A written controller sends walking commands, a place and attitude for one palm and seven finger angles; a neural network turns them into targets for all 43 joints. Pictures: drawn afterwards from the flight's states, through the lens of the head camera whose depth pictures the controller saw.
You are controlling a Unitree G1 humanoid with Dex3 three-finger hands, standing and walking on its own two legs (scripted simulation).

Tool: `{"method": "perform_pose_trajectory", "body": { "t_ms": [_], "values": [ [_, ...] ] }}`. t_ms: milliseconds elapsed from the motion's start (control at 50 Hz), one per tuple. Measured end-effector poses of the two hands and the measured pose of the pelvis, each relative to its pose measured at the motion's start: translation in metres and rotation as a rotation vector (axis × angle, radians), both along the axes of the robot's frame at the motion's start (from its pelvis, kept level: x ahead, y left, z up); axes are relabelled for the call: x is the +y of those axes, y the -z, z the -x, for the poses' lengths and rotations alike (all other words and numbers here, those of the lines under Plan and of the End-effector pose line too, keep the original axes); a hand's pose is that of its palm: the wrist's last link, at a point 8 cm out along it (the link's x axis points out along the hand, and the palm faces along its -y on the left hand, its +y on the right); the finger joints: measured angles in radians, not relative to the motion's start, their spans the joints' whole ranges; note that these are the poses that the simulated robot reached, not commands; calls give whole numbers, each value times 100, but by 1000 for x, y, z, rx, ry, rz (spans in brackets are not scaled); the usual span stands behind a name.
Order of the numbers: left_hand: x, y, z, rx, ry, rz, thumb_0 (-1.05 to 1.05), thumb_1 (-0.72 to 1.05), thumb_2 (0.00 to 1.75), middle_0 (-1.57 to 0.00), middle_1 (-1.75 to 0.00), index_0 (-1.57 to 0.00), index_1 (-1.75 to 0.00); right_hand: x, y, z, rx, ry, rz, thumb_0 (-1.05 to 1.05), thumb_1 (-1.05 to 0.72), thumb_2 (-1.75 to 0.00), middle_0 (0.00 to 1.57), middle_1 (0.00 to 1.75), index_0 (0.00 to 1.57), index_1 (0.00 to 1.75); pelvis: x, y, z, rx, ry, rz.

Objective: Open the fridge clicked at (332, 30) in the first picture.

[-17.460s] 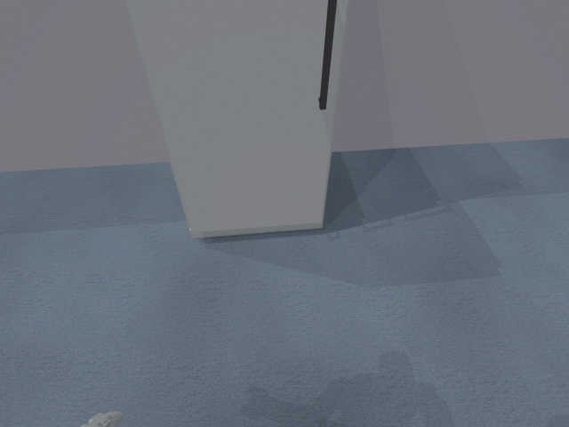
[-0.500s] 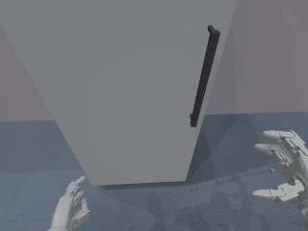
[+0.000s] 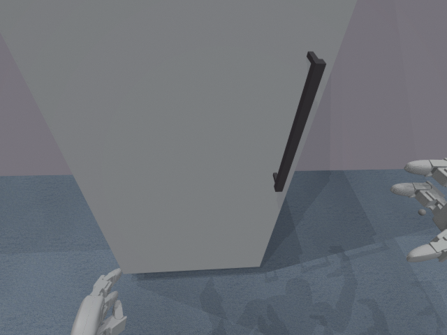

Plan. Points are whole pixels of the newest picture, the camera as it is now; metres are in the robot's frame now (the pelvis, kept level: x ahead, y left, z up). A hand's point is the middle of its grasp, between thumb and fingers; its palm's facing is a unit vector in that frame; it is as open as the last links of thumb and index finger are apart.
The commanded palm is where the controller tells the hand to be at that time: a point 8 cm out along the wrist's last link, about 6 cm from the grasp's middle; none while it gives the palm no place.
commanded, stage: raise the hand to about handle height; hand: right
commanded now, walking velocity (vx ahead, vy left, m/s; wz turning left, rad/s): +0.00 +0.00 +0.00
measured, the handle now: (292, 133) +0.52 -0.13 +0.10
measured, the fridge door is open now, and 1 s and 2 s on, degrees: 0 0 0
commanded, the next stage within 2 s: move the hooked fingers beside the handle in 0.40 s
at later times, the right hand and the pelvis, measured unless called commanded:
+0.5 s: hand (406, 216) +0.28 -0.27 +0.14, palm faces -0.03 +1.00 -0.09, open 14.0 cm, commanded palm +0.25 -0.31 +0.15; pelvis +0.00 +0.00 +0.00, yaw +1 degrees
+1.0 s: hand (378, 183) +0.34 -0.24 +0.14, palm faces -0.06 +1.00 -0.05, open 14.0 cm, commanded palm +0.32 -0.29 +0.15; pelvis +0.00 +0.00 +0.00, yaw +1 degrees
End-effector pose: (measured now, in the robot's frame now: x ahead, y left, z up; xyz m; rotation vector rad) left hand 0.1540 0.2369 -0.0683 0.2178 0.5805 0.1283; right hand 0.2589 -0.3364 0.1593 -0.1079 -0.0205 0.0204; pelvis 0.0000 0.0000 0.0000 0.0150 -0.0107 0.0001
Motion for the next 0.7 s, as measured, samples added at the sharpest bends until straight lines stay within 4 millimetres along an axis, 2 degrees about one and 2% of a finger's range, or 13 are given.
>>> {"method": "perform_pose_trajectory", "body": {
  "t_ms": [60,120,180,300,440,580,700],
  "values": [
    [8,1,2,3,-17,-1,2,90,90,-21,-30,-20,-30,9,13,-4,60,-34,-11,-1,50,-30,30,120,30,120,1,0,-1,11,-7,4],
    [13,-1,3,3,-28,-10,2,90,90,-21,-30,-20,-30,18,21,-4,49,-44,-23,-1,50,-30,30,120,30,120,2,1,-2,14,-15,7],
    [16,-4,3,-3,-33,-21,2,90,90,-21,-30,-20,-30,21,18,-1,-12,-24,-26,-1,50,-30,30,120,30,120,4,1,-5,9,-18,8],
    [15,-7,-4,-24,-29,-19,2,90,90,-21,-30,-20,-30,15,5,1,-60,19,-17,-1,50,-30,30,120,30,120,6,0,-7,-5,-13,6],
    [9,-5,-11,-30,-20,-2,2,90,90,-21,-30,-20,-30,15,15,-2,30,-6,-21,-1,50,-30,30,120,30,120,5,0,-4,3,-10,7],
    [4,-7,-10,-36,-13,-3,2,90,90,-21,-30,-20,-30,16,9,2,-47,-4,-30,-1,50,-30,30,120,30,120,3,0,-4,-3,-12,5],
    [1,-4,-6,-15,-16,-9,2,90,90,-21,-30,-20,-30,17,14,-9,-12,-7,-45,-1,50,-30,30,120,30,120,0,1,0,-6,-3,4]
  ]
}}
